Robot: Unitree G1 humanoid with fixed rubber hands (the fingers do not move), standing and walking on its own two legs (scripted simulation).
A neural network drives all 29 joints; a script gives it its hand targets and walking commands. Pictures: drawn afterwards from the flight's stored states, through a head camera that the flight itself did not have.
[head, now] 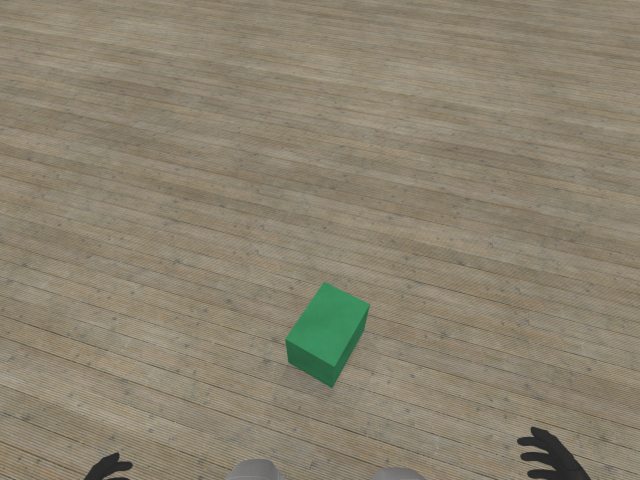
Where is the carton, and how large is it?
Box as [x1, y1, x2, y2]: [285, 282, 369, 387]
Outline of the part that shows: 324,282 285,338 288,362 332,387 364,328 369,304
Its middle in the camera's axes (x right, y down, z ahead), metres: +0.02 +0.30 +1.20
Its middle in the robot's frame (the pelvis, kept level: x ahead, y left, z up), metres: +0.59 -0.02 -0.65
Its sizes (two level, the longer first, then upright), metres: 0.222 0.159 0.174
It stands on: the floor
